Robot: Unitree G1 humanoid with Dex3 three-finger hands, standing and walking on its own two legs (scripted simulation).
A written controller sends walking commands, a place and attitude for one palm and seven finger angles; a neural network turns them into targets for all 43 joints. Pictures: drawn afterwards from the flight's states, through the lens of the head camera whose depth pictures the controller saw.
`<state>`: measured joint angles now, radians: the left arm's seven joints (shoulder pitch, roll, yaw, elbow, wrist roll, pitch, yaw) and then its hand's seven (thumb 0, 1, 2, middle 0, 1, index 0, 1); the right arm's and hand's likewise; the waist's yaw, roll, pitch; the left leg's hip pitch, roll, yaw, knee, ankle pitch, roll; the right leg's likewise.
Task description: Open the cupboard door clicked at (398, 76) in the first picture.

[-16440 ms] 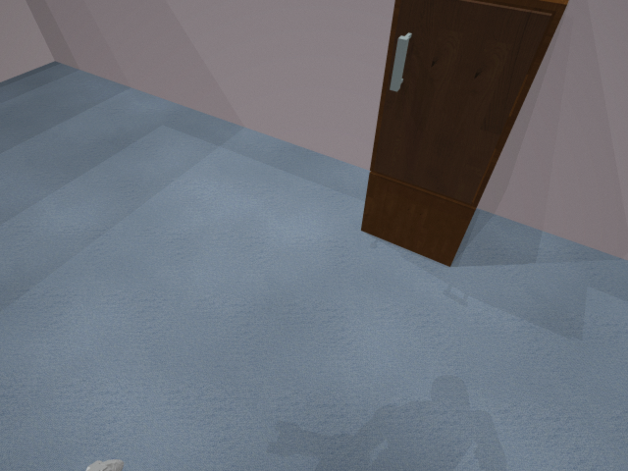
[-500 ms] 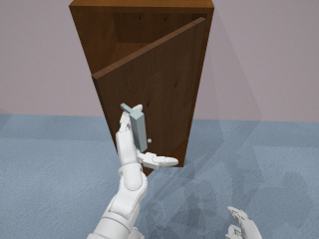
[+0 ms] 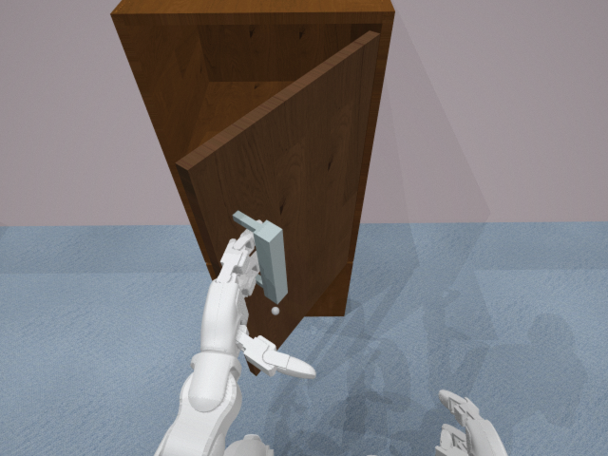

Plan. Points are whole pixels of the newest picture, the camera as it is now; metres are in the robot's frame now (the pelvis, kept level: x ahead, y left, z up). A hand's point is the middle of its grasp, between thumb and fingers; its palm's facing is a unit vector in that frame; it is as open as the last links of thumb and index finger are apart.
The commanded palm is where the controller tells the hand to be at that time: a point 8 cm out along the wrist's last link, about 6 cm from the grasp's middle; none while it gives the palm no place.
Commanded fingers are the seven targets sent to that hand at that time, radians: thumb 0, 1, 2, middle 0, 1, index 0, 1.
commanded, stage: slide the hand sideways off the handle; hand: left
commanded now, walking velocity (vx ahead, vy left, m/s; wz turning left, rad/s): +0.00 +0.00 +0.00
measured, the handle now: (260, 258) +0.35 +0.08 +0.08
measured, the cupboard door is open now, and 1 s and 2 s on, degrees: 53 53 53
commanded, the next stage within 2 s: draw the hand back to the body in 0.64 s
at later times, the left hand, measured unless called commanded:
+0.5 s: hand (241, 352) +0.23 +0.08 +0.07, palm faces +0.01 -1.00 -0.02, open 16.3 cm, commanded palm +0.20 +0.15 +0.07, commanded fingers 0.00 -0.50 0.30 -0.15 -0.30 -0.15 -0.30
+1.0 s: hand (185, 357) +0.21 +0.13 +0.10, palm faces +0.03 -1.00 -0.05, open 16.3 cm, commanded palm +0.18 +0.19 +0.11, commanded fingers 0.00 -0.50 0.30 -0.15 -0.30 -0.15 -0.30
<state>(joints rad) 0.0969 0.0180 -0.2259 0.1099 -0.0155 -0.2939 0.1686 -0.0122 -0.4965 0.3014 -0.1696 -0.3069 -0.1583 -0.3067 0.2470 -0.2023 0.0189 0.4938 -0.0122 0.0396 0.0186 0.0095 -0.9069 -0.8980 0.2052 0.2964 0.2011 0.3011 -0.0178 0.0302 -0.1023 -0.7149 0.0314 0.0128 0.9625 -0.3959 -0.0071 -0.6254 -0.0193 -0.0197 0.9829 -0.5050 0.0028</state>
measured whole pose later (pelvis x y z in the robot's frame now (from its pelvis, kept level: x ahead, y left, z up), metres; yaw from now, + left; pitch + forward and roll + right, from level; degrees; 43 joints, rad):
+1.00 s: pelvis +0.02 -0.01 +0.00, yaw +1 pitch +8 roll -1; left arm 0.54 0.18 0.02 -0.31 -0.21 -0.27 -0.11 -0.01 -0.50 0.30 -0.15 -0.30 -0.16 -0.30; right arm 0.29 -0.22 0.02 0.44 0.03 -0.05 -0.06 0.01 -0.91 -0.90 0.21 0.30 0.20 0.30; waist 0.00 0.05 -0.14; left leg -0.71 0.04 -0.03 0.99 -0.43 -0.03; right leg -0.59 0.00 -0.06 0.99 -0.54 -0.02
